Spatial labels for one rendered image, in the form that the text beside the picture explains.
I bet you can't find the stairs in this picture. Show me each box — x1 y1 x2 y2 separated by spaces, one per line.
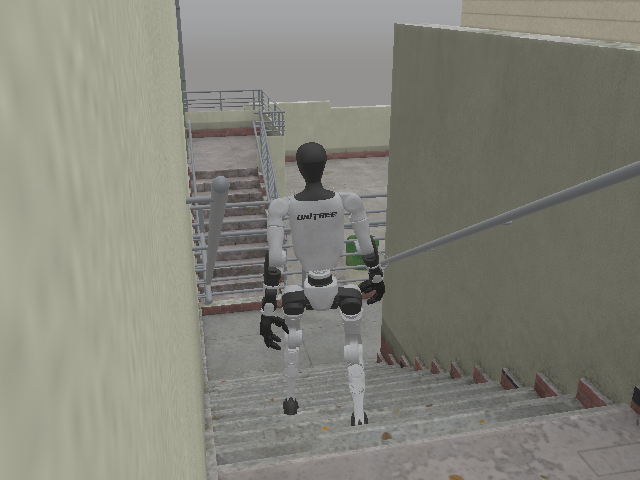
190 168 281 302
208 361 587 466

